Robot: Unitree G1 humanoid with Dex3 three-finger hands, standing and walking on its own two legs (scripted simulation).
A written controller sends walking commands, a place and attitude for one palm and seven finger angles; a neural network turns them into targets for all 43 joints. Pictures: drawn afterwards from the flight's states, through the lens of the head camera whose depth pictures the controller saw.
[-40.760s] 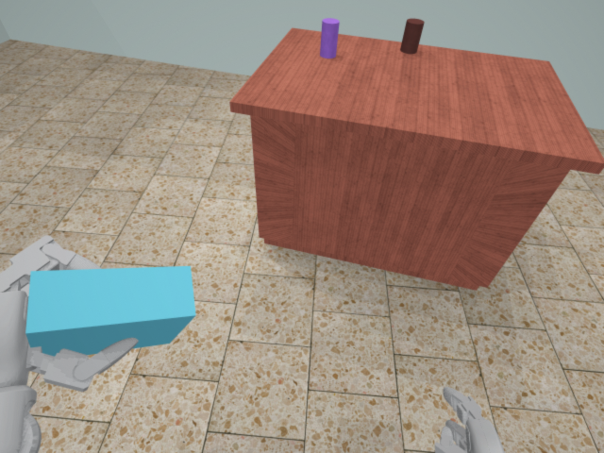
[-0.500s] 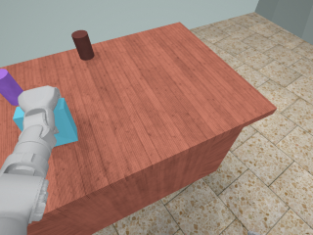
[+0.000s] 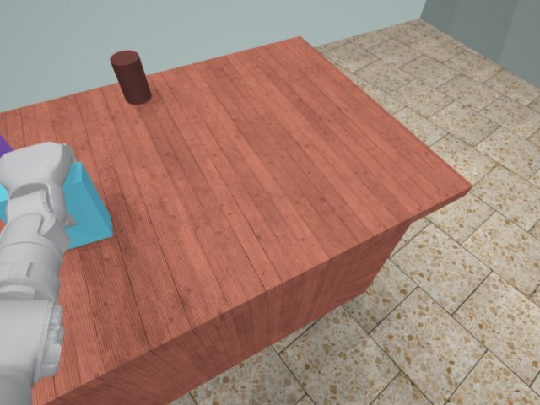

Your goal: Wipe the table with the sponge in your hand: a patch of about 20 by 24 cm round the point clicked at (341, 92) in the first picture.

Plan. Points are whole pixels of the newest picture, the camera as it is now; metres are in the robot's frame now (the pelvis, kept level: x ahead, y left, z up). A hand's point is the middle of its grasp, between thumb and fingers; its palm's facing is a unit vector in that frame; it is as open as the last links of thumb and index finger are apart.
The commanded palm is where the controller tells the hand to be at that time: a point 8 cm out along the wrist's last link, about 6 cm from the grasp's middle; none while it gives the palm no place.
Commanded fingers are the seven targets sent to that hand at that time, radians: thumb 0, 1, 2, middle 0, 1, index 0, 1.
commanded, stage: slide back across to the first lane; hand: left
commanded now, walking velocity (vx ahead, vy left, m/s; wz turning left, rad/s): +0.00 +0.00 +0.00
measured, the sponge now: (64, 220) +0.41 +0.35 +0.01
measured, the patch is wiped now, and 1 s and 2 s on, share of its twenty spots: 0.95 1.00 1.00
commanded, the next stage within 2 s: wipe back along the first lane in 0.38 s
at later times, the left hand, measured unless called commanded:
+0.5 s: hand (14, 209) +0.39 +0.39 +0.06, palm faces -0.11 -0.04 -0.99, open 9.7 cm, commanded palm +0.36 +0.39 +0.11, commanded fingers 0.00 0.10 1.30 -1.20 -1.60 -1.20 -1.60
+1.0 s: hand (12, 233) +0.35 +0.37 +0.06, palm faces -0.06 -0.03 -1.00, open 9.7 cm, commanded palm +0.31 +0.36 +0.09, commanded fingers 0.00 0.10 1.30 -1.20 -1.60 -1.20 -1.60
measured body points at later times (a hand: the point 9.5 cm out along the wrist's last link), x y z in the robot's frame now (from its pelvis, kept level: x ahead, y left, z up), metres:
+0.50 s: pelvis +0.02 +0.02 +0.00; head +0.07 +0.02 +0.45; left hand +0.39 +0.39 +0.12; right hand +0.16 -0.25 -0.11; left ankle -0.02 +0.09 -0.73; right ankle +0.01 -0.13 -0.73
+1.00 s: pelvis +0.02 +0.01 +0.01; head +0.05 +0.01 +0.46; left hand +0.35 +0.37 +0.12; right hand +0.17 -0.24 -0.11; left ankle -0.02 +0.09 -0.73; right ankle +0.01 -0.13 -0.73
